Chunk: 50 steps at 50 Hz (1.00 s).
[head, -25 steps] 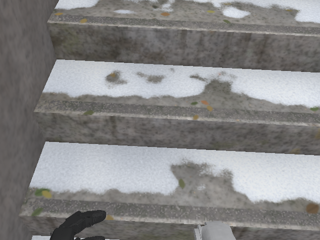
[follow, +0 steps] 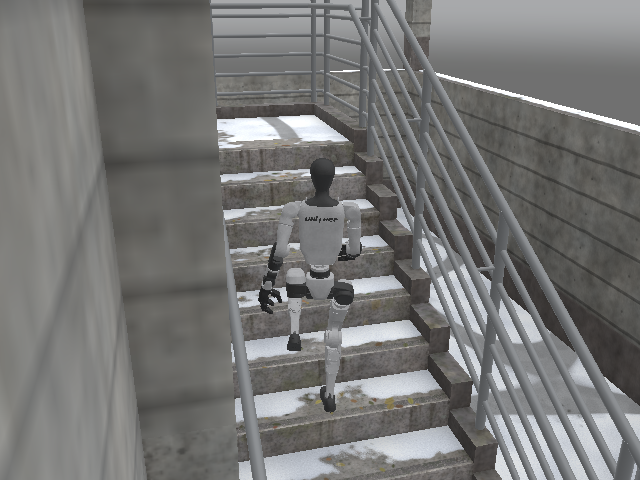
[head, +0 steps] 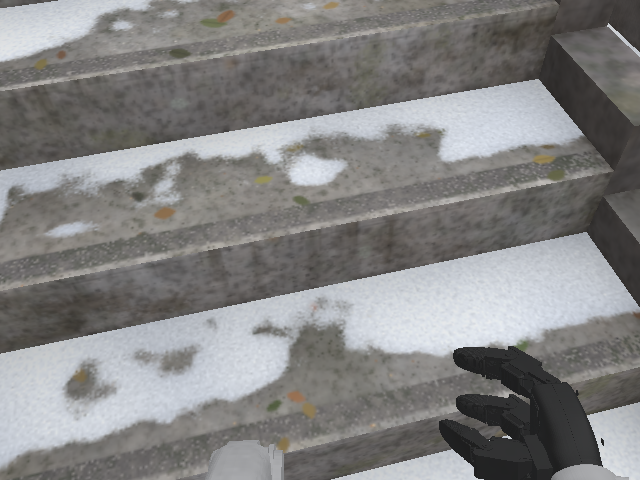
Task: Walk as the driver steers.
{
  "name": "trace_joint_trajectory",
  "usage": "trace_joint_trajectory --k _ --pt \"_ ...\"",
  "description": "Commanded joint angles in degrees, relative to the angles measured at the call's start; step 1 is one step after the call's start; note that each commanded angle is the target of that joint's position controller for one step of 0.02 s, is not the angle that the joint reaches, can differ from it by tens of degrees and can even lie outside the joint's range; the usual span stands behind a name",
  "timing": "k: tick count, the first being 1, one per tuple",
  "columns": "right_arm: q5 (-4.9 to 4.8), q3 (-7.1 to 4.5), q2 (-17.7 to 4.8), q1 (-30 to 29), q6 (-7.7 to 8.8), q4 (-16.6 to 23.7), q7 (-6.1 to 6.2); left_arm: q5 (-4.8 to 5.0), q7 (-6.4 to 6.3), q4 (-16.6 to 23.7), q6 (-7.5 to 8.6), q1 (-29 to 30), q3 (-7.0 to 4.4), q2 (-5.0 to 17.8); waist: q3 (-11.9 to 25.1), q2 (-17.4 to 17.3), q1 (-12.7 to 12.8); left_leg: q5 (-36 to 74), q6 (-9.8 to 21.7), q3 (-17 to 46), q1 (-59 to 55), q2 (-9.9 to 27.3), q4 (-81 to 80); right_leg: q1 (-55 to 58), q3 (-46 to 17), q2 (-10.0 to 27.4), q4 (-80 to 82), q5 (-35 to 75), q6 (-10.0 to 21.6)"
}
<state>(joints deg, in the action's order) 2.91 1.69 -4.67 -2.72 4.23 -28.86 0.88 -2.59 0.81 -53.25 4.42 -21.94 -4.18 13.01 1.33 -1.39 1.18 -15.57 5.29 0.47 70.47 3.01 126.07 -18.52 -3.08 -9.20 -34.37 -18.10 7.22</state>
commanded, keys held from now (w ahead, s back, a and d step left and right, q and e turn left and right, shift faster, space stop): w+e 0.08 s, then w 0.22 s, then w+q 0.54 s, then q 0.16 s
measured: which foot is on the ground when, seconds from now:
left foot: up 0.00-0.20, down 0.22-0.78, up 0.80-1.00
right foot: down 0.00-0.22, up 0.24-0.72, down 0.74-1.00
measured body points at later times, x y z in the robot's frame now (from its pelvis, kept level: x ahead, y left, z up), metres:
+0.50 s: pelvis +0.28 +0.03 +0.16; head +0.28 +0.04 +0.61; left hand +0.53 +0.18 +0.09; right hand +0.19 -0.22 +0.03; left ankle +0.27 +0.11 -0.56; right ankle +0.31 -0.11 -0.31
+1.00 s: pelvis +0.56 -0.06 +0.31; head +0.56 -0.06 +0.76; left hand +0.59 +0.21 +0.18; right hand +0.80 -0.27 +0.24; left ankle +0.55 +0.07 -0.17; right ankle +0.58 -0.16 -0.40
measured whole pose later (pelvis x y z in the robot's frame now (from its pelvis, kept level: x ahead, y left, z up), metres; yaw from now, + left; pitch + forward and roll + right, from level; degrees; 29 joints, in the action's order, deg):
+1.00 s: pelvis +0.56 -0.06 +0.31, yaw +9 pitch +1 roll -2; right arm 1.2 -5.2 -12.0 6.6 2.5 -35.0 1.1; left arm -2.0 -1.6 -50.4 5.3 -16.9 -4.0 11.0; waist 2.0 -3.7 -0.6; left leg -8.2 4.5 5.7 56.0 -3.7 111.4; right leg -21.0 13.5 4.3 -43.1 -22.0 0.6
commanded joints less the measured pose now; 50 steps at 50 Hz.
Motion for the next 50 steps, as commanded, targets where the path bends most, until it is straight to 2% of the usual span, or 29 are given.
trace_joint_trajectory --k 1,4,7,9,10,11,12,13,14,15,16,19,23,27,30,32,33,34,35,36,37,38,39,40,42,43,44,47,50 --pt "0.73 2.35 3.5 -11.5 -0.51 7.2 0.25 -0.34 -0.21 -1.1 1.66 -6.3 0.26 2.1 -3.8 4.1 0.9 -5.2 0.9 -4.7 10.3 -0.3 -0.6 -0.7 -15.5 10.9 16.8 9.4 1.5" --pt "1.46 2.96 1.9 -21.6 -1.41 13.0 0.14 0.86 -3.91 -0.6 0.75 -7.1 -1.23 7.1 -1.4 2.3 4.1 -6.9 -1.4 -6.6 0.3 0.5 -21.5 3.5 -22.1 15.5 30.5 25.4 5.7" --pt "0.36 2.27 1.1 -4.1 -1.92 4.3 -0.05 1.80 -5.09 1.5 -0.23 -2.9 -1.58 6.2 10.2 5.6 -2.7 -5.7 2.1 -9.0 -25.2 -2.7 -43.0 10.9 -4.6 12.8 21.3 72.4 2.6" --pt "-1.90 -0.37 -4.6 7.6 -2.27 -0.9 1.10 2.04 -4.35 5.8 1.28 3.0 -2.69 8.1 16.6 11.2 -8.7 -3.1 2.0 -8.2 -44.1 -5.9 -54.0 11.4 -7.0 16.1 11.3 103.6 3.4" --pt "-2.60 -1.45 -7.8 10.5 -2.12 -2.2 1.53 2.61 -3.36 6.1 2.70 1.9 -3.38 10.1 17.9 10.9 -9.6 -7.0 1.4 -7.2 -48.2 -7.9 -65.1 15.5 -8.3 17.6 3.0 104.3 3.5" --pt "-2.13 -2.80 -10.0 15.7 -1.35 -4.0 1.57 2.85 -2.16 6.6 3.44 2.6 -4.10 10.2 18.4 7.8 -12.4 -5.8 2.8 -0.8 -57.0 -7.0 -77.6 11.7 -9.2 14.7 -11.5 97.2 2.3" --pt "-0.94 -4.38 -14.9 20.7 -0.75 -7.2 1.41 2.53 -0.54 8.5 3.79 -1.7 -2.59 1.0 21.6 -15.6 -8.8 23.2 13.5 30.8 -73.5 13.2 -90.1 -9.2 -6.3 -0.1 -42.9 15.1 -3.3" --pt "-2.07 -5.36 -13.5 20.4 -1.27 -9.8 1.56 -1.05 0.23 8.0 3.17 -5.8 -2.31 1.1 23.8 -15.7 -6.0 9.8 17.6 51.9 -67.9 16.1 -104.4 -17.8 -9.8 -2.1 -68.3 4.9 -3.2" --pt "-2.75 -5.21 -10.6 13.5 -0.88 -9.8 1.74 -2.74 0.42 11.1 1.92 -2.6 -1.74 -1.4 13.3 -7.5 -0.6 -17.1 14.8 47.1 -59.4 13.6 -104.8 -24.3 -8.6 1.2 -75.4 9.5 -3.1" --pt "-2.35 -4.87 -8.0 11.5 -0.46 -13.2 1.83 -3.59 0.27 13.1 1.09 2.4 -0.50 -3.5 3.8 1.0 0.7 -26.9 12.2 39.5 -52.6 12.0 -103.4 -30.8 -7.2 2.5 -78.0 12.0 -1.7" --pt "-1.71 -4.73 -6.0 14.1 0.43 -16.0 1.74 -3.64 -0.10 14.6 0.48 5.9 0.75 -4.5 -0.5 5.6 0.7 -19.2 10.2 31.5 -49.3 9.3 -101.9 -33.6 -9.0 2.7 -79.1 14.2 -0.8" --pt "-1.81 -3.91 -2.8 22.7 1.85 -23.2 0.75 -0.75 0.01 16.3 -2.08 7.0 3.05 -7.9 -3.1 1.8 2.3 -4.0 8.2 18.5 -52.3 6.0 -101.9 -42.8 -7.9 2.1 -85.5 9.1 -1.1" --pt "-3.82 -4.19 -6.1 22.4 3.07 -23.6 -0.22 -1.79 0.08 22.1 -3.85 16.9 4.20 -6.6 -5.0 1.4 3.3 -1.4 8.8 13.1 -47.3 3.8 -107.2 -46.4 1.0 9.8 -75.7 9.1 -2.9" --pt "-2.42 -5.31 -10.6 31.3 4.88 -24.3 1.25 -2.03 -0.71 28.3 -3.91 26.6 4.97 -8.9 -4.8 -4.2 -1.7 1.4 12.3 20.9 -56.7 7.8 -113.2 -58.8 3.4 13.9 -84.3 5.2 -2.4" --pt "-1.70 -5.13 -8.0 40.1 3.13 -25.6 2.95 -0.89 0.20 33.4 -2.94 36.9 5.97 -9.1 -5.5 -4.3 -7.0 1.0 11.5 23.0 -73.4 8.3 -114.7 -73.7 3.1 16.4 -81.0 -5.0 -4.3" --pt "-2.10 -5.26 -8.1 39.7 2.24 -25.4 4.18 -0.44 1.40 34.9 -2.17 38.3 6.53 -9.1 -5.0 -1.4 -6.3 3.1 9.5 21.2 -72.6 7.6 -116.4 -69.1 2.9 17.0 -71.5 -2.9 -5.0" --pt "-2.94 -5.54 -8.8 37.2 2.04 -23.4 3.76 -0.31 2.11 34.7 -2.27 37.6 6.75 -7.5 -3.4 1.1 -6.1 9.4 10.4 16.8 -65.7 6.3 -123.9 -52.4 7.9 16.6 -54.6 0.0 -5.6" --pt "-3.67 -6.68 -10.2 34.8 1.60 -21.7 3.30 1.84 1.79 35.9 -2.21 40.1 7.04 -9.5 -3.1 -2.5 -6.1 18.2 10.3 14.6 -56.4 7.1 -130.4 -33.6 9.3 16.2 -39.8 -5.3 -4.3" --pt "-2.84 -6.38 -11.5 32.2 2.13 -20.5 1.95 3.44 1.54 33.0 -2.16 33.9 5.85 -9.9 2.9 -2.2 -2.7 45.4 9.2 10.1 -54.7 6.6 -125.1 -15.7 14.1 10.0 -35.9 -11.2 -2.4" --pt "-3.13 -7.91 -15.8 33.2 2.36 -20.6 0.76 3.69 0.05 28.3 -2.93 20.6 4.36 -8.8 15.0 -5.0 1.4 76.8 7.7 7.8 -59.7 7.6 -113.2 -1.9 14.1 6.1 -39.3 -9.4 -0.3" --pt "-4.18 -9.57 -22.5 30.7 3.47 -19.9 -0.86 4.32 -0.68 25.9 -3.09 9.3 2.33 -3.5 19.6 -7.7 7.9 85.5 6.5 7.1 -66.3 8.0 -100.2 2.8 11.4 6.0 -28.8 -6.3 0.8" --pt "-4.77 -9.89 -20.7 28.1 4.88 -18.6 -2.47 2.08 -1.40 25.0 -2.73 5.0 0.69 1.2 23.7 -7.9 10.6 80.5 4.4 8.5 -64.3 6.3 -86.7 9.4 3.4 8.3 -23.2 -6.2 1.9" --pt "-6.55 -9.02 -13.9 24.8 5.68 -12.7 -3.46 -1.40 -2.27 23.5 -1.82 1.9 -2.01 8.0 25.5 6.6 9.7 53.9 0.0 9.0 -43.4 -2.6 -64.3 18.4 -28.5 25.7 -7.5 -20.2 6.5" --pt "-3.14 -9.19 -10.8 20.3 5.91 -9.1 -3.51 0.16 -2.49 24.3 -2.85 5.7 -3.14 11.5 26.6 18.7 8.3 9.6 -1.0 9.7 -35.2 -10.7 -34.2 15.0 -55.2 32.7 15.2 -18.4 9.1" --pt "0.19 -7.28 -3.6 22.7 4.30 -7.4 -2.14 2.25 -1.66 20.6 -1.62 17.3 -0.72 1.6 13.6 6.9 -1.2 14.8 -1.1 8.9 -26.7 -4.4 -15.8 -0.1 -44.1 32.7 13.2 -34.6 7.1" --pt "0.49 -6.47 -2.7 20.8 2.99 -6.8 -1.65 2.80 -1.88 15.6 -0.61 16.6 0.52 -1.4 2.2 5.7 -2.7 15.2 -0.2 7.4 -21.7 -3.6 -13.4 -8.1 -31.5 30.0 9.3 -27.8 4.9" --pt "0.33 -5.42 -1.0 21.2 1.75 -6.4 -0.95 1.94 -2.12 12.3 -0.01 14.5 1.36 -4.3 -2.0 4.7 -4.8 13.6 0.3 7.9 -18.3 -4.0 -8.9 -11.7 -22.2 28.7 8.6 -15.3 3.3" --pt "-2.35 -4.18 -0.4 21.9 -1.76 -7.5 -0.12 -0.01 -1.29 5.5 1.26 7.8 1.87 -6.7 -4.1 4.2 -6.0 6.4 0.6 10.1 -11.1 -4.4 -8.7 -4.9 -4.0 26.4 10.0 10.0 -0.4" --pt "-1.10 -5.69 -3.9 15.0 -4.09 -5.7 1.10 0.40 -2.89 5.0 3.61 6.1 1.89 -3.3 -6.1 4.7 -4.4 5.4 -1.8 4.9 -8.7 -7.3 -7.5 -2.6 6.3 28.0 13.5 31.9 -1.1"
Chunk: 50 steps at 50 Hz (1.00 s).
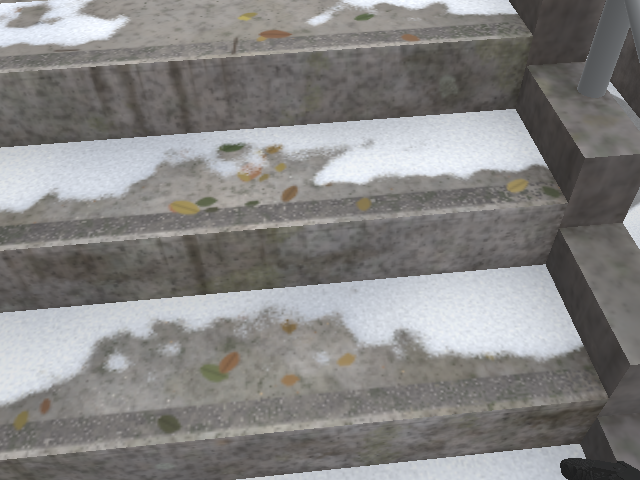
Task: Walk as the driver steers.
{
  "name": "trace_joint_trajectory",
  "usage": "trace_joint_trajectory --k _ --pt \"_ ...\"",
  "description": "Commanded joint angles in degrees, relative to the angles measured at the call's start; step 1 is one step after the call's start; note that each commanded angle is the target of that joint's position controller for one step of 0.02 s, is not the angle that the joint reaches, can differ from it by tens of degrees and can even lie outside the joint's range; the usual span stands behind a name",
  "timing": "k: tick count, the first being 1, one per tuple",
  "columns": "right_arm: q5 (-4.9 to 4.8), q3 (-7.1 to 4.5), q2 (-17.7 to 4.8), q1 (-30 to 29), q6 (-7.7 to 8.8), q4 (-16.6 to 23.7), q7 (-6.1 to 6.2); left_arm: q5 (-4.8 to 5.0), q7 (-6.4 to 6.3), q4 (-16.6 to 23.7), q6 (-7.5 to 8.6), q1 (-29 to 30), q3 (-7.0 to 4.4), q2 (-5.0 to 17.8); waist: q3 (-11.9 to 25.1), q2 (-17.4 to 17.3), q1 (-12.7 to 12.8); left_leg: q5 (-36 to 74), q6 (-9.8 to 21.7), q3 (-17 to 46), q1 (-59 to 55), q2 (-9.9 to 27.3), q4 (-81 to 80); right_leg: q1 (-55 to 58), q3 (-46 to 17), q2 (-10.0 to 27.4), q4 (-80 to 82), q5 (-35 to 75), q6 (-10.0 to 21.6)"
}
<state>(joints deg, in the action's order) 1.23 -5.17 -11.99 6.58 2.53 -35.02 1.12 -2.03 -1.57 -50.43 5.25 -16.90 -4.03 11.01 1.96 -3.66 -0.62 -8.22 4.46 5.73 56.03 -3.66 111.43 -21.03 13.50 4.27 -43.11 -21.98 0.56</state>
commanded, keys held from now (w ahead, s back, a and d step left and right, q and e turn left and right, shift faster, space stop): q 0.58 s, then w+q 0.10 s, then w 0.32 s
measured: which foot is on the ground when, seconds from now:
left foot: up 0.00-0.26, down 0.28-1.00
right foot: down 0.00-0.28, up 0.30-1.00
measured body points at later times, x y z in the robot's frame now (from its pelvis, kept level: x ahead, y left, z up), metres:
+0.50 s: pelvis +0.19 +0.07 +0.13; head +0.22 +0.09 +0.58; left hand +0.35 +0.34 +0.06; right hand +0.40 -0.13 +0.03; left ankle +0.28 +0.13 -0.55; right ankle +0.19 -0.09 -0.37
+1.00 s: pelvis +0.38 +0.08 +0.20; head +0.39 +0.10 +0.65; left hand +0.54 +0.33 +0.14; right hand +0.45 -0.17 +0.07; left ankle +0.27 +0.13 -0.55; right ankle +0.53 +0.01 -0.24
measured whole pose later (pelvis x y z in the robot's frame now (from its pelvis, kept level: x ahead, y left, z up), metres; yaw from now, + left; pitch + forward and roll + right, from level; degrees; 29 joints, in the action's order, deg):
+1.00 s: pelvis +0.38 +0.08 +0.20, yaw +29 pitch +4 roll -1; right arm 0.5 -4.2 -9.7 29.2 6.0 -54.0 3.1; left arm -4.1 -1.7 -30.1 -2.1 -0.3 1.8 3.7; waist 1.8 0.9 -3.6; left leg -17.8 4.6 12.9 7.8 -6.5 23.3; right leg -75.1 0.2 2.6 -115.5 -23.1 2.7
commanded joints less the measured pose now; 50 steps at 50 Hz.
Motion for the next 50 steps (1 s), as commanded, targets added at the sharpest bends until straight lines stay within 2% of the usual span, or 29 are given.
trace_joint_trajectory --k 1,3,5,8,9,10,12,13,14,15,16,17,18,19,21,23,24,26,27,29,31,33,34,37,42,44,46,48,50 --pt "1.02 1.22 2.9 4.4 -2.61 1.7 1.06 -0.01 -0.82 2.4 2.93 1.0 1.54 0.8 -5.7 4.7 -3.6 -3.1 -1.0 1.3 7.5 0.1 7.1 1.9 -9.2 14.9 23.4 38.1 5.8" --pt "1.31 1.77 3.2 -3.7 -3.21 6.1 2.09 -0.44 -0.29 1.6 2.77 -1.8 -0.01 7.0 -4.3 6.6 -2.2 -13.0 0.0 -0.2 18.6 0.6 15.8 13.9 -8.6 16.0 27.7 37.0 7.2" --pt "0.59 2.17 2.8 -8.9 -3.72 9.7 2.49 -0.13 -0.74 0.9 1.80 -4.1 -0.07 6.7 -5.5 5.9 -2.1 -16.6 1.0 -0.1 20.4 2.7 10.3 16.6 -5.5 14.2 30.3 27.7 5.8" --pt "1.73 3.19 3.3 -15.3 -4.95 13.3 1.54 -1.06 -1.84 -0.7 0.23 -8.7 -0.45 6.7 -4.4 6.7 0.2 -16.3 -0.1 -7.4 19.7 6.1 -6.1 22.4 -1.5 11.0 33.3 21.8 6.6" --pt "1.02 4.23 4.3 -12.3 -5.73 13.4 0.14 0.05 -2.27 0.4 0.40 -7.1 -0.88 10.3 -3.2 8.1 -1.8 -18.6 0.7 -10.4 12.6 9.6 -18.7 21.7 0.5 11.2 36.7 23.8 7.9" --pt "0.56 4.39 4.4 -13.6 -6.22 13.3 -0.63 0.60 -2.53 0.8 0.39 -7.7 -1.25 11.0 -2.6 8.4 0.2 -19.8 1.6 -13.0 6.6 9.9 -25.9 22.0 0.4 11.9 38.7 26.3 8.9" --pt "-0.71 4.18 4.6 -4.7 -6.31 8.8 -1.22 1.71 -2.16 3.1 -0.15 -2.9 -1.10 12.3 2.9 11.2 -1.9 -25.0 4.0 -18.0 -10.6 6.4 -34.7 23.6 6.4 12.5 29.8 62.1 7.6" --pt "-0.63 2.99 1.1 0.9 -5.71 7.5 -0.32 2.47 -0.93 4.1 -0.32 -2.5 -1.50 15.0 8.1 12.9 -4.4 -22.9 5.2 -19.5 -23.0 1.4 -38.6 22.7 4.4 13.6 19.9 92.3 7.9" --pt "-1.12 2.02 -1.4 10.1 -5.08 4.7 -0.23 4.32 0.78 5.1 -0.68 -0.5 -2.06 17.1 15.9 16.1 -7.5 -17.6 5.9 -16.2 -35.6 -2.1 -47.8 23.2 3.8 12.0 5.7 95.9 5.9" --pt "-1.19 0.67 -5.5 13.4 -4.52 4.4 -0.28 4.56 2.03 7.6 -0.07 -0.6 -2.05 16.6 18.4 12.7 -10.0 -15.5 8.2 -0.7 -47.1 -0.7 -59.1 9.3 1.3 10.5 -11.5 75.9 1.8" --pt "0.13 -2.44 -14.4 8.7 -5.15 6.4 0.16 3.29 3.22 14.3 -0.37 3.0 -0.72 9.5 19.0 -14.3 -8.6 -15.3 16.8 35.1 -51.5 14.9 -82.8 -13.8 -1.1 -5.1 -38.7 3.9 -4.1" --pt "0.14 -2.67 -13.1 0.2 -5.97 10.7 1.13 -0.14 3.62 14.9 -1.08 1.3 0.07 5.9 23.0 -7.3 -4.1 -20.9 16.5 47.7 -45.9 16.9 -90.6 -15.0 -17.9 -5.9 -58.0 3.4 -2.8" --pt "0.97 -1.71 -10.4 -2.4 -6.18 9.7 1.39 -0.56 3.22 17.5 -1.97 4.1 0.57 3.8 18.7 -4.7 -2.4 -34.2 13.9 43.3 -39.1 15.8 -91.3 -18.4 -20.6 -4.3 -62.0 9.0 -1.6" --pt "0.83 -0.76 -7.1 -2.4 -6.11 6.9 1.26 -1.13 2.26 18.5 -2.58 5.8 0.60 3.4 9.7 1.0 -0.1 -37.7 10.0 37.6 -31.9 14.0 -88.3 -20.9 -19.3 -2.9 -60.2 12.7 -0.8" --pt "-0.38 0.93 -1.8 -4.9 -4.00 3.6 1.04 -1.82 -0.17 17.9 -3.62 2.5 1.59 1.3 -0.5 2.5 3.9 -28.8 6.9 26.1 -19.3 8.7 -80.3 -22.6 -18.6 -3.0 -65.1 14.4 0.4" --pt "-0.04 1.53 -1.1 -0.5 -2.02 -0.5 1.18 -0.81 -1.58 18.5 -3.63 2.6 2.61 -1.1 -0.8 2.0 3.9 -18.1 7.2 20.6 -21.6 7.2 -79.9 -28.3 -17.5 -3.9 -68.0 13.9 0.9" --pt "-0.07 1.21 -3.3 1.8 -1.30 -2.0 1.26 -1.33 -2.38 19.1 -3.69 2.9 3.72 -2.9 -1.1 2.5 4.0 -10.2 6.3 15.6 -23.1 6.0 -78.8 -29.5 -20.3 -1.9 -65.6 13.7 0.2" --pt "-0.17 1.12 -4.6 4.2 -0.62 -2.6 2.00 -1.41 -3.41 20.1 -4.18 6.1 3.90 -1.9 -0.6 3.8 2.1 -3.7 4.8 13.9 -27.6 5.2 -79.9 -33.0 -20.4 -0.4 -60.6 12.2 -1.1" --pt "-0.13 0.71 -5.3 3.4 -0.90 -1.8 2.00 -2.34 -3.28 19.9 -4.86 3.9 3.69 -0.6 1.0 2.8 3.4 0.6 3.7 13.8 -31.4 5.5 -79.7 -33.6 -17.9 0.5 -54.5 13.2 -1.3" --pt "-0.07 0.80 -4.9 4.1 -1.60 0.2 3.18 -2.27 -2.76 19.7 -6.16 6.7 3.04 0.4 2.5 3.7 1.2 7.6 2.5 17.7 -34.6 6.7 -79.1 -35.2 -16.4 -0.5 -54.4 16.7 -2.5" --pt "0.73 0.66 -5.1 5.6 -2.11 0.6 3.34 -1.29 -2.46 19.8 -6.37 7.2 2.72 -0.8 5.0 -0.5 0.5 -0.3 3.0 18.9 -37.2 6.7 -79.7 -38.1 -17.0 -0.5 -58.3 18.7 -2.6" --pt "1.87 -0.11 -6.2 7.2 -1.89 -0.4 3.17 -2.89 -1.11 20.5 -5.46 11.4 2.52 -1.8 4.7 -1.6 -1.4 -17.7 5.0 23.2 -37.9 6.9 -84.1 -41.6 -16.7 -1.7 -61.6 19.7 -1.4" --pt "1.56 -0.52 -7.1 9.2 -1.50 -0.9 2.73 -2.74 -0.71 20.9 -5.16 13.4 2.45 -2.0 4.4 -1.3 -2.4 -23.2 6.2 26.8 -41.6 7.4 -86.0 -45.9 -17.1 -1.9 -63.2 18.4 -1.2" --pt "0.85 -0.96 -6.8 13.4 1.01 -2.5 2.34 -2.66 -0.10 20.1 -4.04 15.3 2.05 -1.3 1.9 -1.3 -4.8 -19.2 9.0 28.5 -48.6 9.5 -88.7 -53.1 -16.6 -1.9 -66.4 14.7 -1.0" --pt "-0.27 -0.99 -5.3 22.4 4.24 -10.1 1.30 -2.74 0.90 20.2 -4.25 18.7 3.83 -4.1 -0.9 -0.5 -6.1 -15.2 13.7 28.8 -58.7 12.3 -90.3 -67.1 -15.2 -1.9 -75.4 5.0 0.1" --pt "-0.27 -0.60 -3.6 25.3 4.84 -13.1 1.27 -3.00 0.74 22.8 -4.44 23.1 5.47 -8.0 -2.7 0.1 -5.6 -12.6 13.0 28.9 -57.5 13.0 -90.7 -71.1 -16.1 -1.8 -81.5 3.8 1.4" --pt "-0.23 -0.91 -4.8 26.2 4.79 -15.1 1.02 -2.43 0.16 26.3 -5.19 27.0 6.59 -9.5 -3.4 0.6 -4.8 -12.5 12.6 26.6 -57.6 12.8 -92.0 -74.3 -15.7 -1.8 -84.0 -0.6 2.0" --pt "-0.75 -0.72 -4.2 26.1 4.46 -17.1 2.13 -2.31 -0.49 30.4 -5.44 32.9 7.04 -9.1 -6.6 1.5 -4.3 -8.5 11.2 25.9 -53.1 13.2 -97.0 -70.6 -17.7 0.0 -76.1 -4.3 2.5" --pt "-1.39 -0.60 -6.0 22.4 3.97 -17.0 3.19 -1.38 -0.03 32.6 -6.54 33.1 6.82 -6.0 -6.1 -1.0 -2.8 -5.9 10.9 22.1 -44.1 12.5 -109.2 -51.9 -12.4 1.5 -58.6 -2.7 2.8"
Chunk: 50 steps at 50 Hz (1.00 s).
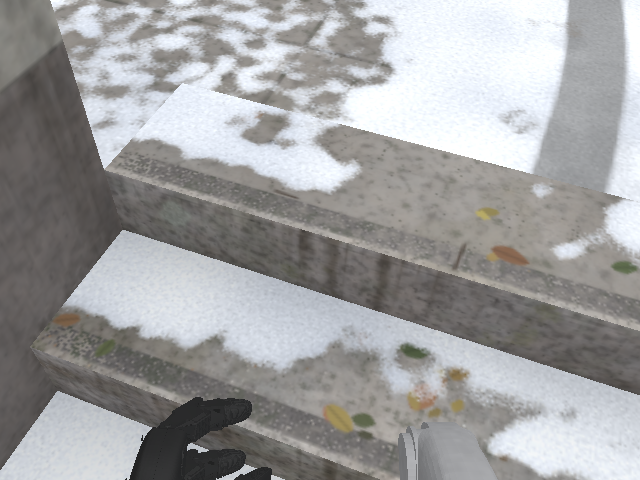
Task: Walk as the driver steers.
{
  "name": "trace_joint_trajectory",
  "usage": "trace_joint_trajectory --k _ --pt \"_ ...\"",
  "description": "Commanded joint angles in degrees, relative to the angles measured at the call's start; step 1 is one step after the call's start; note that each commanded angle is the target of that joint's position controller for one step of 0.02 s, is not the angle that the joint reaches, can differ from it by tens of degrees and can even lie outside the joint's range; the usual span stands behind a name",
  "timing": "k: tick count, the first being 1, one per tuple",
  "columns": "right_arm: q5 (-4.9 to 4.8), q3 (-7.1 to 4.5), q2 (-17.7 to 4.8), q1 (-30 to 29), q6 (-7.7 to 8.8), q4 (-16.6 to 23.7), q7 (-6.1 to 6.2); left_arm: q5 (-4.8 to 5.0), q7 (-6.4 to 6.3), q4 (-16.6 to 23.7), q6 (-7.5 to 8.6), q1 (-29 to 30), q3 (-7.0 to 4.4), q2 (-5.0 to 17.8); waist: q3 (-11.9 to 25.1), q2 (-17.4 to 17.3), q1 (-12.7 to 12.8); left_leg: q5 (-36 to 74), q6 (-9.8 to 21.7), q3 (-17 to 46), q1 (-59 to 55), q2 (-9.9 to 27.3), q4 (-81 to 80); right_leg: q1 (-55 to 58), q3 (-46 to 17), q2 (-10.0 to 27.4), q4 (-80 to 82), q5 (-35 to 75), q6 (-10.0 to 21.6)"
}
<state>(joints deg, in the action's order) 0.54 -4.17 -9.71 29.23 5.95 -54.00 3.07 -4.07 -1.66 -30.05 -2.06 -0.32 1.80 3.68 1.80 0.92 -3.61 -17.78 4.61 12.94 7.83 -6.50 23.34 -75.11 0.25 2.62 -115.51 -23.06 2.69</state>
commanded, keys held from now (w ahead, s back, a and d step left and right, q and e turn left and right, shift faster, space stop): w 0.52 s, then w+e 0.48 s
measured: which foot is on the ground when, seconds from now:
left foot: down 0.00-0.12, up 0.14-0.64, down 0.66-1.00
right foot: up 0.00-0.10, down 0.12-0.66, up 0.68-1.00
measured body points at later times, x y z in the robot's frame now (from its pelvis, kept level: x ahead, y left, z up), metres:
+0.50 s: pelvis +0.26 -0.08 +0.16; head +0.30 -0.10 +0.61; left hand +0.18 +0.15 +0.03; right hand +0.50 -0.23 +0.08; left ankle +0.36 +0.05 -0.28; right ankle +0.17 -0.16 -0.58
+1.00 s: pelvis +0.58 -0.08 +0.31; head +0.57 -0.08 +0.76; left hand +0.85 +0.07 +0.27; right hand +0.49 -0.30 +0.17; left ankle +0.54 +0.02 -0.42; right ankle +0.60 -0.22 -0.07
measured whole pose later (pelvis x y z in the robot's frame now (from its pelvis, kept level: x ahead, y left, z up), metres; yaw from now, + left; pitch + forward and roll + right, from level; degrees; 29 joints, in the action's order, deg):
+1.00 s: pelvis +0.58 -0.08 +0.31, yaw -10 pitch +2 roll +1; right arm 2.2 -2.6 -10.4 28.3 8.0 -59.4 -0.7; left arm -0.6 -1.2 -32.1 0.2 -2.2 -1.7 4.9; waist 3.2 1.1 0.3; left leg -20.2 1.0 -15.2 9.3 3.0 28.2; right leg -71.9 -5.2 -2.1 -128.6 -16.4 9.0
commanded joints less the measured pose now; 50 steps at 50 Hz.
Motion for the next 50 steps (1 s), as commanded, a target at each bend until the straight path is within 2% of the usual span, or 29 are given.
trace_joint_trajectory --k 1,2,4,5,6,7,8,9,11,13,17,18,21,23,27,28,29,31,32,33,34,35,36,38,40,41,44,49,50 --pt "-0.87 -1.35 -8.7 -4.4 0.36 4.2 1.08 1.61 0.52 10.3 0.46 10.8 0.73 2.1 -3.4 -3.9 2.7 14.6 9.7 8.7 7.5 15.5 -22.5 15.9 3.0 3.7 22.1 -2.3 1.4" --pt "-1.26 -1.54 -8.3 -7.8 0.68 4.8 0.76 2.26 0.61 8.5 0.66 5.6 0.81 1.1 -0.6 -5.2 5.5 28.0 9.5 3.1 14.4 15.2 -24.1 33.4 6.3 2.7 29.3 -3.1 3.4" --pt "-1.84 -2.39 -11.4 -7.8 1.18 6.7 -0.80 3.78 -0.27 2.5 0.98 -9.1 -2.63 5.8 10.7 -6.6 11.1 80.9 7.0 -1.0 9.3 15.5 -8.2 55.5 10.0 -4.7 35.9 -8.3 4.3" --pt "-2.77 -3.20 -14.0 -8.4 1.89 7.1 -1.84 4.15 -0.59 1.0 1.44 -15.0 -4.02 8.7 14.3 -6.3 15.2 89.9 5.6 -1.9 4.8 15.1 4.5 60.7 8.8 -5.9 48.1 -5.0 4.2" --pt "-1.46 -3.75 -14.1 -9.5 3.16 7.6 -3.43 2.83 -2.28 -0.1 2.24 -20.0 -6.30 14.0 17.0 -5.4 17.7 83.5 4.0 -2.9 7.4 12.6 23.6 65.9 -3.2 -3.4 58.9 -16.7 6.5" --pt "-0.21 -2.66 -6.0 -10.0 3.47 11.3 -5.66 2.24 -2.47 -1.8 2.90 -22.5 -7.19 19.3 17.0 13.9 14.8 19.2 -0.3 -4.2 25.6 0.5 49.3 72.0 -38.3 12.7 83.1 -18.7 14.2" --pt "2.65 -2.95 -4.3 -6.3 3.25 11.5 -6.35 4.16 -2.84 -3.7 2.25 -19.6 -7.65 19.0 15.5 15.1 11.0 6.5 -0.5 2.0 37.3 -3.5 69.7 69.8 -66.0 16.1 100.8 -22.7 13.6" --pt "3.93 -1.78 -0.8 -8.9 1.78 14.1 -6.34 3.98 -2.45 -3.7 2.67 -12.1 -7.36 16.0 8.2 11.1 5.5 10.8 0.2 0.1 41.9 -0.2 80.5 61.3 -57.1 14.9 98.9 -33.8 13.5" --pt "4.90 0.00 1.1 -12.5 -0.02 17.5 -5.56 3.76 -1.29 -8.8 4.65 -9.1 -6.27 10.2 -1.5 0.7 1.5 14.3 1.3 -4.5 47.6 1.5 88.0 51.0 -37.0 12.3 92.8 -25.3 11.2" --pt "3.51 1.78 3.1 -13.0 -1.93 18.5 -4.84 2.39 -0.62 -14.7 5.88 -12.5 -4.83 4.8 -3.8 0.5 -1.1 11.6 1.8 -2.1 50.6 0.6 94.2 47.6 -22.9 10.1 91.6 -10.3 7.9" --pt "2.13 3.20 2.6 -18.8 -3.70 21.6 -3.40 3.05 0.88 -19.0 7.82 -17.1 -4.82 7.3 -8.9 0.1 -0.3 6.0 0.3 -3.7 59.0 3.5 83.6 50.4 -9.7 9.2 98.1 3.8 7.1" --pt "1.17 3.17 2.5 -20.7 -4.12 21.5 -3.55 2.93 0.94 -19.4 7.91 -17.4 -4.59 7.5 -8.0 -0.2 0.3 6.2 0.1 -7.6 57.6 1.6 82.8 49.8 -6.8 7.3 99.1 11.3 7.1" --pt "2.37 3.14 4.0 -26.8 -4.31 23.3 -2.70 2.55 0.46 -21.3 8.86 -24.3 -5.41 11.6 -5.5 1.2 2.5 2.1 1.0 -11.1 68.4 3.1 92.7 62.2 -7.8 10.0 101.1 16.5 8.2" --pt "1.89 3.90 5.8 -31.0 -4.24 25.1 -2.07 2.17 0.66 -23.5 9.10 -29.4 -5.73 12.4 -6.4 1.2 4.2 -6.4 2.0 -12.7 79.9 4.9 98.8 72.8 -8.7 11.0 102.3 13.7 8.8" --pt "1.49 6.70 7.1 -46.3 -4.79 33.2 -4.01 4.22 -1.09 -29.5 7.48 -40.0 -4.31 7.0 -5.6 3.4 8.1 -12.6 3.1 -20.7 77.4 11.4 78.7 79.6 -6.6 7.8 110.9 15.3 8.2" --pt "1.48 7.30 7.0 -46.9 -5.34 33.3 -5.27 4.34 -1.45 -28.7 7.08 -40.1 -4.13 7.0 -2.6 2.5 9.0 -9.3 2.7 -24.8 63.6 11.1 65.7 75.5 -4.0 6.1 115.6 20.6 9.9" --pt "-0.05 8.37 10.7 -49.1 -4.90 34.5 -6.31 5.71 -1.79 -28.2 7.26 -40.4 -3.85 6.2 -2.0 2.3 9.6 -4.4 4.0 -24.5 46.4 11.2 52.5 69.8 -4.5 8.4 121.6 29.6 10.8" --pt "-0.48 4.95 5.3 -33.2 -5.16 27.7 -5.45 3.85 -0.33 -23.1 9.13 -33.4 -5.62 14.9 8.6 4.7 1.9 -10.0 4.8 -28.0 21.8 1.9 47.7 71.4 -0.4 10.6 106.5 92.7 10.1" --pt "-1.69 3.27 2.9 -20.5 -5.68 24.2 -4.06 3.92 0.30 -22.4 10.41 -31.3 -6.93 19.8 14.6 8.8 -3.9 -7.6 5.0 -25.6 14.2 0.9 42.5 76.8 -1.7 12.6 95.0 107.5 9.7" --pt "-1.43 1.65 -2.1 -12.9 -5.39 23.6 -2.68 5.69 1.52 -21.3 12.45 -27.8 -8.12 22.5 19.8 9.8 -9.9 -1.6 6.3 -18.7 3.5 2.2 32.6 75.2 -1.9 12.0 80.9 104.5 7.1" --pt "0.55 -0.23 -6.1 -9.6 -4.22 22.1 -1.36 8.24 3.25 -19.6 13.65 -31.7 -7.70 18.9 25.7 1.4 -8.3 -10.7 10.4 2.3 -10.2 13.5 25.5 57.1 -3.9 6.1 63.6 87.2 4.3" --pt "1.87 -2.32 -11.6 -7.0 -4.80 21.9 -1.34 8.43 4.75 -16.5 13.61 -29.8 -7.91 15.2 29.6 -11.7 -9.7 -13.4 16.4 32.5 -13.5 27.1 6.1 47.4 -6.9 -5.8 37.5 27.9 2.1" --pt "1.11 -2.92 -11.8 -13.1 -5.47 21.5 -1.72 6.19 4.30 -14.7 13.13 -24.2 -8.89 13.6 28.2 -9.2 -7.9 -19.0 16.3 41.9 -5.8 28.9 -2.9 42.6 -11.7 -8.1 11.3 16.1 0.6" --pt "0.30 -1.37 -5.8 -17.3 -2.41 13.7 -2.87 2.41 2.49 -8.4 11.06 -18.3 -6.70 6.1 7.2 4.1 0.4 -22.9 12.2 24.8 8.4 26.2 0.3 30.3 -6.0 -2.7 6.0 19.5 2.5" --pt "1.81 1.04 2.5 -14.4 -0.52 6.9 -2.38 1.43 2.16 -6.5 8.41 -19.1 -4.70 1.5 -2.1 1.0 5.6 -9.1 8.9 9.6 16.1 24.1 -1.8 25.3 -6.0 -1.0 -0.8 17.8 4.8" --pt "2.59 1.43 3.3 -12.6 -0.10 4.4 -2.43 1.96 2.12 -6.1 6.79 -20.3 -3.94 0.2 -2.6 0.1 7.8 -4.9 7.3 3.7 15.6 22.9 -1.9 22.6 -6.3 -1.2 -2.0 16.5 5.1" --pt "2.96 1.77 2.0 -11.5 1.61 2.0 -3.04 4.11 1.73 -4.9 4.16 -15.7 -3.48 0.5 -4.1 0.9 8.1 6.7 4.3 -7.4 12.3 23.6 -4.3 13.3 -9.7 -2.3 -4.4 12.5 4.7" --pt "0.91 2.04 -2.9 -5.9 4.06 -2.3 -4.42 3.19 -0.17 2.3 1.83 0.2 -2.16 -1.2 -9.8 -2.0 8.7 -0.8 1.9 -16.3 8.5 23.7 -13.4 -5.2 -6.9 -3.5 -17.6 4.5 7.2" --pt "1.86 2.18 -3.6 -6.2 3.08 -1.8 -4.30 3.10 -0.10 4.5 1.52 5.2 -1.24 -1.4 -10.5 -1.0 7.8 -0.1 1.2 -18.9 9.3 21.2 -16.0 -4.8 -4.2 -3.5 -10.9 3.4 6.8"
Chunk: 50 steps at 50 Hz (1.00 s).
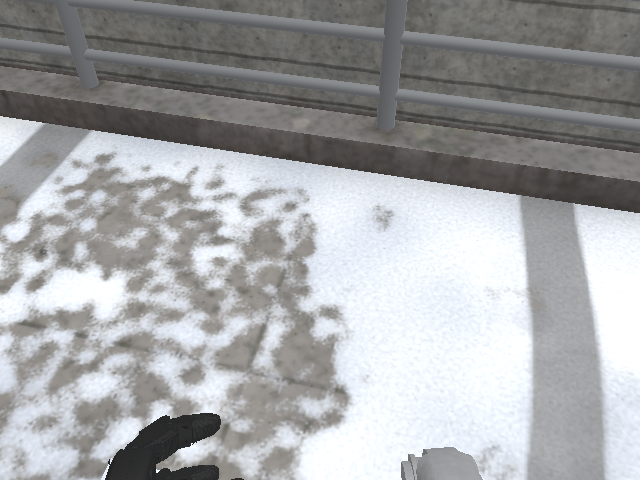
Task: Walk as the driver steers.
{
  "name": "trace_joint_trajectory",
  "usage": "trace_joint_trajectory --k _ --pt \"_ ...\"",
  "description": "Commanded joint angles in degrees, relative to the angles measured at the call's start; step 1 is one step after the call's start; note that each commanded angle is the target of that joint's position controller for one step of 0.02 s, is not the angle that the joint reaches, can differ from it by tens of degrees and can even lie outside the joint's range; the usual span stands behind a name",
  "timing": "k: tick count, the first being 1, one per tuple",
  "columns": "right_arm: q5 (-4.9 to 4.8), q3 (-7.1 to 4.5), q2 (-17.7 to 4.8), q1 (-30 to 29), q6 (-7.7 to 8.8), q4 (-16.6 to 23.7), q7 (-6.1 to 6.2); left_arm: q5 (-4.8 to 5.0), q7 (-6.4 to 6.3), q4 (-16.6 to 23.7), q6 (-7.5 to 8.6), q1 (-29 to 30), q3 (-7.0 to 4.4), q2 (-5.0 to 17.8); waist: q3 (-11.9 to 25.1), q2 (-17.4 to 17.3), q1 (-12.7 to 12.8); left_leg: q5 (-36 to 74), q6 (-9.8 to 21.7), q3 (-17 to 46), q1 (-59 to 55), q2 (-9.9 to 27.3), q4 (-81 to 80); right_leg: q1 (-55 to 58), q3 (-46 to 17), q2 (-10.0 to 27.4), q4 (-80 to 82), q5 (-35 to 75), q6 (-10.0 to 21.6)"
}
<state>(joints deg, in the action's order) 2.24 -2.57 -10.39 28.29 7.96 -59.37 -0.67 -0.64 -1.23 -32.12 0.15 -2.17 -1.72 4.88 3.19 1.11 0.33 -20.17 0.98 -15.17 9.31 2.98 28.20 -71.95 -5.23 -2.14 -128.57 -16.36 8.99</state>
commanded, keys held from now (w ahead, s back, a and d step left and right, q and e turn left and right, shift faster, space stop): w+e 0.28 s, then e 0.60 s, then no key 0.12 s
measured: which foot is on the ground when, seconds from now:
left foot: down 0.00-0.20, up 0.22-0.68, down 0.70-1.00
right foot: up 0.00-0.16, down 0.18-0.72, up 0.74-1.00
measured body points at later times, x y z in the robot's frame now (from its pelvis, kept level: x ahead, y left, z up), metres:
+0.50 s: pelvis +0.29 -0.08 +0.16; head +0.32 -0.11 +0.61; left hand +0.42 +0.17 +0.05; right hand +0.46 -0.34 +0.09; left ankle +0.47 +0.04 -0.46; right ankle +0.25 -0.10 -0.57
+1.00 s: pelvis +0.44 -0.10 +0.17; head +0.46 -0.09 +0.61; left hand +0.73 +0.02 +0.07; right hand +0.41 -0.40 +0.08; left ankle +0.57 -0.08 -0.57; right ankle +0.36 -0.20 -0.51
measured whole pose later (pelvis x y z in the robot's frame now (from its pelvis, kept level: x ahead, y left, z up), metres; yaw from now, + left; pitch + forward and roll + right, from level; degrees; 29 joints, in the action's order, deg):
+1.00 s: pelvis +0.44 -0.10 +0.17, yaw -36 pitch +0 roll -1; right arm 1.9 -0.7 -13.4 12.6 2.1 -38.9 3.7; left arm -2.1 0.2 -36.3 -5.5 -9.9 -3.3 16.7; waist 0.4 1.8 -0.5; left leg -6.1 3.2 -6.6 19.9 1.6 25.6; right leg -27.0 -3.3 -3.5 -59.2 -26.1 -0.7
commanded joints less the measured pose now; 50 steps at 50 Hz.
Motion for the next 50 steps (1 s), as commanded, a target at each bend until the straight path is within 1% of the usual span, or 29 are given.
trace_joint_trajectory --k 1,3,4,6,7,8,9,10,11,12,13,14,16,17,19,21,25,28,30,33,34,35,36,37,38,40,42,45,50 --pt "0.23 0.57 -3.5 -4.4 0.61 3.6 0.15 -0.31 -0.45 8.0 -0.99 9.2 2.33 -1.7 -12.4 -1.4 3.5 3.6 4.7 7.3 7.4 10.8 -22.9 -7.0 2.9 1.9 8.4 -3.4 -0.1" --pt "-1.17 0.35 -5.7 -0.1 -0.24 3.3 2.33 -0.70 1.50 8.3 -2.11 10.7 2.11 1.1 -8.7 -3.4 1.1 14.0 6.5 3.0 2.0 10.2 -29.6 2.1 10.9 4.5 24.4 -3.7 -0.2" --pt "-2.21 0.78 -5.7 -0.8 -0.74 4.8 3.06 0.06 2.57 6.6 -1.92 9.7 2.03 1.8 -6.6 -3.3 0.3 21.7 7.2 0.5 -0.5 9.8 -30.7 9.6 14.2 5.5 34.2 -5.3 0.9" --pt "-3.55 -0.08 -10.2 -0.7 -1.59 6.7 4.52 1.41 2.84 3.9 -2.49 4.7 2.44 0.2 0.8 -6.3 2.4 68.7 9.0 -3.5 -4.1 10.7 -22.2 29.4 21.2 1.5 48.3 -8.4 3.0" --pt "-3.14 -1.22 -13.7 -0.5 -2.23 7.9 4.79 0.78 2.53 2.7 -2.91 0.0 1.35 1.7 5.4 -10.9 4.4 89.6 8.8 -2.7 -11.2 13.4 -13.3 32.7 22.3 -1.2 52.1 -12.7 3.0" --pt "-3.98 -2.25 -16.1 -2.2 -2.92 9.3 3.91 0.82 2.26 0.3 -2.46 -6.4 0.24 4.2 9.8 -14.3 6.0 101.4 8.8 -1.8 -16.1 14.7 -2.4 37.4 21.4 -3.8 56.9 -16.8 3.6" --pt "-5.09 -3.29 -18.3 -2.5 -2.72 10.5 2.41 0.67 1.77 -1.4 -1.39 -12.3 -1.06 6.9 13.5 -14.1 8.3 99.3 7.8 -1.6 -16.9 14.4 10.2 47.0 18.3 -7.4 69.2 -15.2 4.6" --pt "-3.96 -2.88 -15.4 -1.2 -1.70 13.0 1.33 0.34 1.60 -0.3 -0.72 -14.2 -3.07 12.6 16.9 -14.6 9.0 78.2 5.2 1.3 -4.7 13.4 29.4 58.2 -1.8 -3.7 76.1 -23.1 6.8" --pt "-1.97 -2.10 -7.7 -8.4 -0.32 20.9 -1.91 0.91 1.20 -1.5 -0.82 -11.7 -5.67 20.2 15.4 6.7 5.3 11.1 0.1 6.3 24.0 -2.5 51.8 64.9 -40.6 7.7 100.6 -40.5 12.5" --pt "0.07 -2.47 -6.3 -9.7 0.88 22.9 -3.09 0.91 0.90 -0.7 -1.07 -8.7 -6.62 21.1 17.4 3.9 4.2 9.8 -0.2 22.3 32.3 -3.9 70.5 67.0 -57.2 12.1 113.5 -40.4 10.7" --pt "0.10 -1.90 -4.0 -10.3 0.68 24.6 -2.49 0.38 0.78 -3.1 -0.30 -7.3 -5.53 17.9 12.2 0.9 0.6 13.8 0.2 23.6 34.4 -2.0 77.4 60.5 -51.6 12.6 114.2 -32.7 8.4" --pt "-0.03 -0.71 -1.7 -11.1 0.47 25.6 -1.06 -0.07 0.52 -6.4 0.90 -7.8 -4.91 15.1 1.7 -4.3 -1.7 13.6 0.6 21.7 36.8 -0.5 76.7 51.6 -43.1 11.4 110.3 -20.3 6.8" --pt "-0.13 0.59 0.1 -13.2 -0.52 27.0 1.36 -1.59 0.84 -9.8 3.27 -8.4 -3.54 9.5 -3.4 -5.9 -3.2 9.7 1.9 20.1 42.1 0.2 83.0 45.6 -27.8 8.3 102.5 1.9 6.7" --pt "0.96 1.41 1.2 -11.9 -2.00 27.4 2.16 -0.88 1.08 -10.8 3.91 -8.9 -3.51 9.6 -4.5 -4.0 -5.3 8.9 2.0 20.7 42.1 1.0 81.0 43.0 -20.0 6.0 100.2 11.6 4.7" --pt "0.82 1.29 -1.6 -12.6 -3.77 27.9 2.32 0.52 1.85 -10.9 4.92 -11.5 -3.61 12.4 -4.3 -3.0 -5.0 2.8 1.3 19.1 41.8 0.6 67.4 44.7 -13.1 4.3 102.0 24.3 4.4" --pt "1.27 0.55 -5.3 -14.9 -4.37 27.2 2.33 0.51 1.26 -10.5 5.59 -12.7 -3.50 13.5 -3.3 -3.6 -3.7 7.5 0.0 16.3 37.0 1.5 49.5 47.1 -8.9 2.4 104.8 37.0 1.0" --pt "0.64 1.77 -2.8 -23.5 -4.86 27.3 0.64 1.26 -0.61 -11.1 4.81 -21.4 -4.24 15.4 2.5 0.9 3.7 18.9 0.0 11.9 34.0 -1.8 27.4 63.9 -6.8 1.6 104.7 52.9 -3.5" --pt "0.04 2.73 -2.9 -29.9 -4.87 28.6 1.32 0.58 -0.70 -10.2 2.98 -21.6 -5.11 18.6 1.7 3.8 5.2 19.7 -0.3 11.6 31.4 -4.7 16.7 68.2 -9.3 1.8 105.3 54.9 -4.4" --pt "-0.74 2.27 -4.9 -28.2 -4.91 27.9 1.52 0.11 -1.05 -9.4 2.17 -21.1 -5.12 17.8 2.1 6.8 4.7 19.7 0.1 12.9 27.2 -5.9 11.7 69.6 -10.3 1.9 102.1 57.6 -4.9" --pt "-1.42 0.67 -10.2 -21.9 -4.12 26.3 2.18 -0.55 -1.86 -7.2 1.47 -18.4 -5.61 20.0 2.4 6.8 0.7 16.6 0.1 17.1 13.8 -7.3 2.5 68.1 -14.9 2.0 95.5 58.4 -8.4" --pt "-2.08 0.01 -11.9 -17.4 -3.62 24.3 2.59 -0.86 -2.02 -5.5 1.60 -15.5 -6.10 21.7 2.6 7.0 -1.5 20.6 0.6 17.6 9.4 -5.5 -3.7 68.2 -15.4 1.4 90.8 56.4 -9.5" --pt "-1.64 -0.60 -13.0 -9.3 -2.88 21.7 2.93 0.00 -1.29 -3.1 2.01 -12.7 -5.45 19.6 6.2 5.7 -5.2 30.9 3.0 20.6 -3.4 -0.3 -5.9 62.5 -15.3 0.2 81.1 49.4 -10.2" --pt "-0.59 -0.13 -13.9 -7.8 -2.63 22.4 3.82 0.77 -0.55 -0.9 2.35 -15.6 -3.36 13.2 15.2 -9.1 -4.3 62.2 7.7 31.2 -20.6 14.9 2.0 51.8 -7.9 -5.8 62.1 1.3 -9.6" --pt "-0.41 0.13 -12.8 -14.1 -3.21 25.1 3.66 2.04 -0.39 -2.2 1.58 -25.4 -3.77 15.2 24.2 -19.9 1.5 72.4 19.0 47.8 -26.3 25.6 0.4 42.3 -3.5 -10.8 49.4 -25.9 -10.7" --pt "-1.07 0.77 -7.9 -18.0 -4.06 27.1 3.42 -0.17 -0.87 -5.6 0.49 -25.1 -4.36 19.4 20.2 -8.6 2.2 53.8 18.3 44.8 -17.3 22.1 -3.3 41.5 -3.1 -5.8 47.2 -16.8 -10.7" --pt "-1.55 2.55 -3.4 -20.7 -5.02 27.4 4.07 -0.60 0.40 -4.6 -1.00 -17.9 -4.46 18.5 7.9 -2.7 1.6 32.9 13.8 32.9 -3.4 14.7 -8.4 41.2 -1.5 -3.4 50.0 -10.7 -11.7" --pt "-0.89 1.83 -6.5 -20.5 -5.16 26.6 5.16 -1.96 1.52 -4.5 -3.50 -17.5 -4.02 17.5 3.2 -5.7 2.4 30.4 11.4 26.5 6.9 11.7 -10.5 45.5 0.6 -3.1 51.5 -7.4 -12.0" --pt "-0.12 0.15 -10.8 -19.3 -4.41 25.1 4.95 -1.64 1.65 -3.4 -4.66 -16.9 -3.37 16.5 2.4 -7.0 3.2 26.8 10.8 21.4 11.6 10.7 -12.5 48.8 2.2 -3.5 56.8 -6.9 -11.1" --pt "-0.27 -0.65 -11.2 -18.2 -5.73 24.3 3.99 -1.09 1.26 -2.7 -6.18 -13.8 -2.19 14.9 -0.1 -13.0 1.6 3.2 9.0 19.7 13.2 10.2 -15.8 52.8 5.0 -1.5 76.8 -11.4 -8.7"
